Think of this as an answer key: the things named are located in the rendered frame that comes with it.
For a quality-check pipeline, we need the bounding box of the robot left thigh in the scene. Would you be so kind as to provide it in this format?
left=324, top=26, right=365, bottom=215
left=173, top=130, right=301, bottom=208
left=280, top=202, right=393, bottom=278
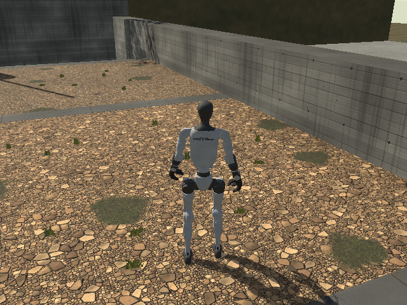
left=182, top=177, right=195, bottom=223

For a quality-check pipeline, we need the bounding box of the right robot hand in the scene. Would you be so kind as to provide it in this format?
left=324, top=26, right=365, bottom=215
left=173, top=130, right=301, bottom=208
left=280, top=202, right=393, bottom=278
left=228, top=178, right=242, bottom=193

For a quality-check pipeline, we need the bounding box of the robot left upper arm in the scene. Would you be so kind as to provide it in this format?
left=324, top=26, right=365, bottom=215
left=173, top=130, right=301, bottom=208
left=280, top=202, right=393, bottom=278
left=174, top=128, right=191, bottom=161

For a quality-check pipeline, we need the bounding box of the robot left forearm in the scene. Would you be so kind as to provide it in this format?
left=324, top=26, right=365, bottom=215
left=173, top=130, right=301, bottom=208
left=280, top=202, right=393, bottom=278
left=170, top=152, right=180, bottom=172

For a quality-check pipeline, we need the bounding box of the humanoid robot head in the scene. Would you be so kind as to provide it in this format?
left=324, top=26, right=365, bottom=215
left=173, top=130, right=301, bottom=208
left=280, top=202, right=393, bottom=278
left=194, top=100, right=215, bottom=132

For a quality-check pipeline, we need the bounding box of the left robot hand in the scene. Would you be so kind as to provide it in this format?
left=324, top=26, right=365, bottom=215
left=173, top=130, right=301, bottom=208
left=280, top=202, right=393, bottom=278
left=169, top=169, right=184, bottom=180

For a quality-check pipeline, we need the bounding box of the robot right upper arm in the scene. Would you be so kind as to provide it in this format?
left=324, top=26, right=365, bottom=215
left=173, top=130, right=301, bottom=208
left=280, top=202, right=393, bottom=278
left=218, top=129, right=234, bottom=164

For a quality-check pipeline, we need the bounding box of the robot right forearm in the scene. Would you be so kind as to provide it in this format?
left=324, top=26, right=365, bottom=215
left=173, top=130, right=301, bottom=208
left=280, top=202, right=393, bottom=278
left=228, top=154, right=241, bottom=180

